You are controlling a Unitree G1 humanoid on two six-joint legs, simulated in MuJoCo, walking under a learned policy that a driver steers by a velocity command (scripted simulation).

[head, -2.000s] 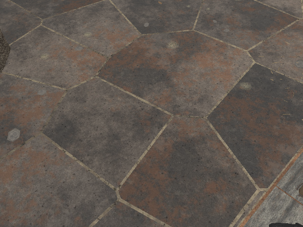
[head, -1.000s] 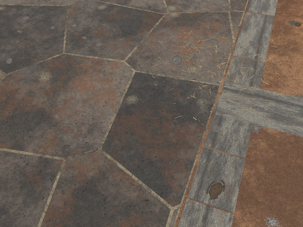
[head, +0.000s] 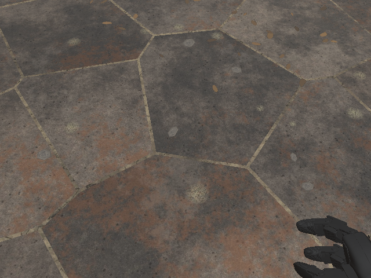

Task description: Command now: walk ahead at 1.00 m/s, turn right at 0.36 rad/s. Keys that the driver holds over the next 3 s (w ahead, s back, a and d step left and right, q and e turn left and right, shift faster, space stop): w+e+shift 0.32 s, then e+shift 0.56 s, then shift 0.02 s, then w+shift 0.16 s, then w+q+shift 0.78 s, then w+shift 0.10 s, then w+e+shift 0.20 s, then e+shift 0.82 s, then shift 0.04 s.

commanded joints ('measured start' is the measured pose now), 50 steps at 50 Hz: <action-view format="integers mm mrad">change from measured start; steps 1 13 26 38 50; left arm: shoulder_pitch -106 -474 -406 -382 -268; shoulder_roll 168 44 215 156 117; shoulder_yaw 40 12 91 109 55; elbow -163 -266 -336 -379 -394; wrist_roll -27 4 -36 -36 -18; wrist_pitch -12 66 0 121 112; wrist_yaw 9 -66 -24 79 13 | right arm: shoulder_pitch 474 374 304 68 166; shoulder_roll -278 -73 -180 -116 -175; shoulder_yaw -116 -72 -90 -104 -139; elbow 90 212 9 -95 -68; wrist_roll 7 52 76 74 78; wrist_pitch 10 -71 -62 -8 58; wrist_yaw -41 -42 -72 -62 -79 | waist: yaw -240 -70 -153 -89 -62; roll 99 18 159 -155 134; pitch -353 102 -84 -144 -183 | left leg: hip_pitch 906 444 -128 246 221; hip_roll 419 158 17 -98 160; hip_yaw -764 195 -223 -203 -310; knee -378 -573 811 -209 -484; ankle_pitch -541 390 -316 180 -394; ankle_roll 69 -51 -151 -190 55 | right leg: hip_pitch -782 -732 -109 -334 -439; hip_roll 26 -45 -159 148 84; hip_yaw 136 -51 671 492 -3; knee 744 205 -445 -161 314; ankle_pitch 94 526 626 517 -71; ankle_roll -91 -82 -391 -63 39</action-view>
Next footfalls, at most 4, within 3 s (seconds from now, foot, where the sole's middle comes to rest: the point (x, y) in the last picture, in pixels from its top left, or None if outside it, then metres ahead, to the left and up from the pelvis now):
0.40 right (243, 242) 0.58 -0.12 -0.74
0.80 left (247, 177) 0.85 -0.13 -0.74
1.12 right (263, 237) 0.61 -0.19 -0.74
1.58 left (292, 145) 1.04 -0.32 -0.74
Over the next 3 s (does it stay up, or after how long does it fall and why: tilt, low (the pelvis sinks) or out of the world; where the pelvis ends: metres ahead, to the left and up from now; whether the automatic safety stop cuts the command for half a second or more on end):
stays up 1.62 -0.72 0.03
